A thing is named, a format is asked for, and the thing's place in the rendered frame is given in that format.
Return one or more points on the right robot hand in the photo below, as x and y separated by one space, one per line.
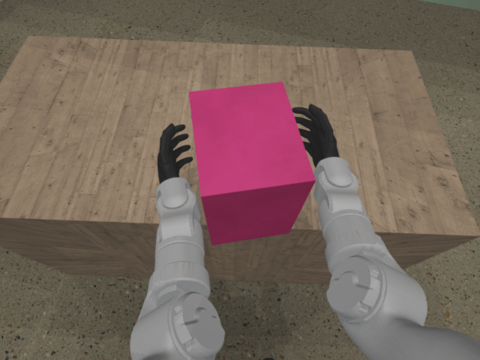
322 143

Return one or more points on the left robot forearm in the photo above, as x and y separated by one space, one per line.
179 253

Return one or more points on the robot left upper arm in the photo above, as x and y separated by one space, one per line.
186 327

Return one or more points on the left robot hand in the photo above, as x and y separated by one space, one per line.
166 160

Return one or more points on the pedestal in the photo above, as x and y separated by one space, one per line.
80 127

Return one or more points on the robot right upper arm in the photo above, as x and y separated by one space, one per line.
384 310

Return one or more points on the right robot forearm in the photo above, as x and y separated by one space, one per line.
345 224

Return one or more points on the carton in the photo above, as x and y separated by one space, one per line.
254 172

